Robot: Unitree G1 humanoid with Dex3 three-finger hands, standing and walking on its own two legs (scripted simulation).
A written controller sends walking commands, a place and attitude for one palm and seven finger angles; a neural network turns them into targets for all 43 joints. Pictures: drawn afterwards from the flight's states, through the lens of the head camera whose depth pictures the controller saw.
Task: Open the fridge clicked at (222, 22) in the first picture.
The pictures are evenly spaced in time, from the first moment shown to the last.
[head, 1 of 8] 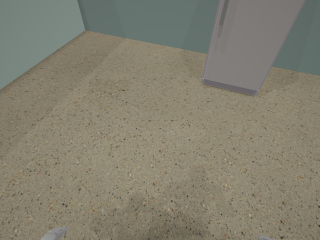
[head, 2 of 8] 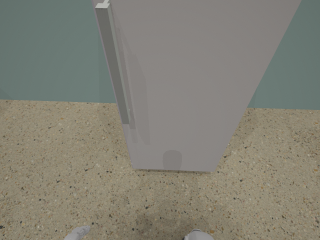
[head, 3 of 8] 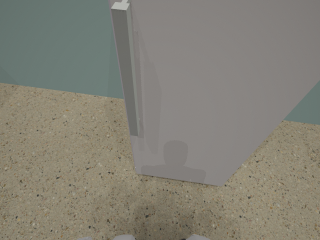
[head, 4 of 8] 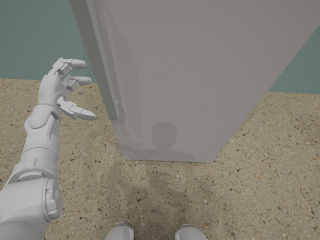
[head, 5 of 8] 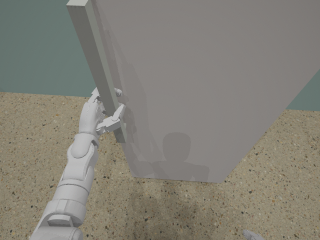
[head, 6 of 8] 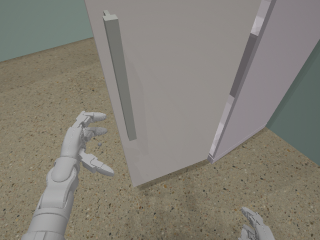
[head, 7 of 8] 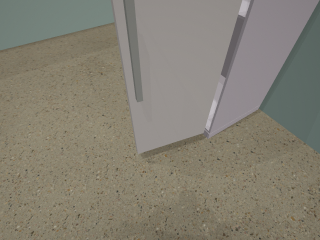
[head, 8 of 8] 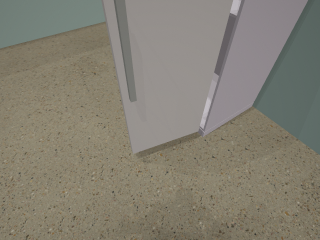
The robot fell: no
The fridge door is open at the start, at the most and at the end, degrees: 0 85 78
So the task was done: yes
